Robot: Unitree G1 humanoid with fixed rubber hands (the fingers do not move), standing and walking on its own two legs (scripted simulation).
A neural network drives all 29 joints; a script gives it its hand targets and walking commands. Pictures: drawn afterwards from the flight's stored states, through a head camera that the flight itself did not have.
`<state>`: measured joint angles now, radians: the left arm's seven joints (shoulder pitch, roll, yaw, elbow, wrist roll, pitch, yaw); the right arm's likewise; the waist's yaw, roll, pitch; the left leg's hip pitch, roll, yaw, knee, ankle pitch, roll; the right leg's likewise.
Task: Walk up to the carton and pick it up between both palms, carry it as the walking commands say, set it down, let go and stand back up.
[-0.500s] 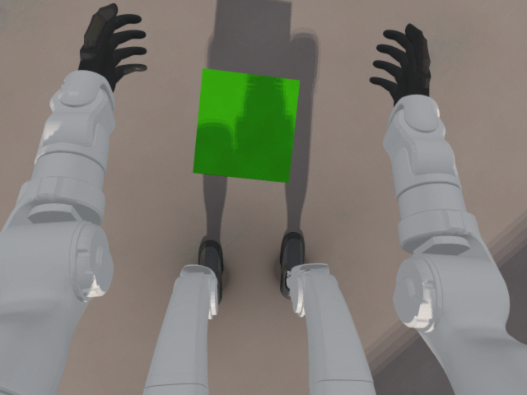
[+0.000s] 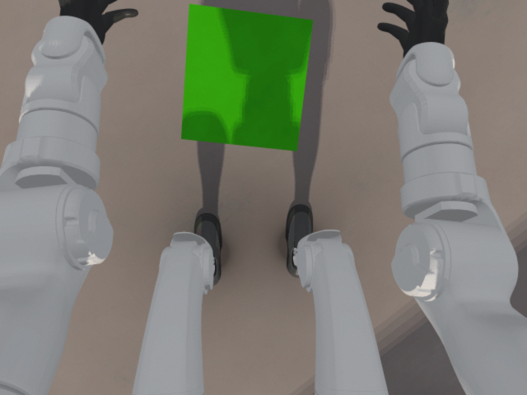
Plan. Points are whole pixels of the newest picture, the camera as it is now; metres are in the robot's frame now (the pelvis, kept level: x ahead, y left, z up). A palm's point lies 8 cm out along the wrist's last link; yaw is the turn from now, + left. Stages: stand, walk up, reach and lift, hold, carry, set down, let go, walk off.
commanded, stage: reach and lift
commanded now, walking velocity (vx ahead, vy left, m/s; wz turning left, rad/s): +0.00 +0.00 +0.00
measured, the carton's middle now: (246, 90) +0.51 +0.02 -0.50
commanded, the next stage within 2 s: none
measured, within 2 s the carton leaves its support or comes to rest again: neither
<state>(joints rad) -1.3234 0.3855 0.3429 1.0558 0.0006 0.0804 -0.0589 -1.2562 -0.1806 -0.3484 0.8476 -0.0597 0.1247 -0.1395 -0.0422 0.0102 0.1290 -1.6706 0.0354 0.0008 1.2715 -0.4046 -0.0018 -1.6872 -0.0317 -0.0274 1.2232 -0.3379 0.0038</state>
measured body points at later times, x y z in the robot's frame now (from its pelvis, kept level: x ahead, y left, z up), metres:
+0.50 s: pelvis -0.03 +0.01 -0.14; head +0.35 +0.01 +0.09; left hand +0.55 +0.19 -0.33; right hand +0.53 -0.18 -0.31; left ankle +0.06 +0.12 -0.58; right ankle +0.09 -0.13 -0.58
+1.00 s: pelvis -0.04 +0.01 -0.22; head +0.35 +0.02 -0.02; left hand +0.54 +0.19 -0.43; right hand +0.52 -0.17 -0.42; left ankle +0.06 +0.12 -0.58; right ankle +0.09 -0.13 -0.58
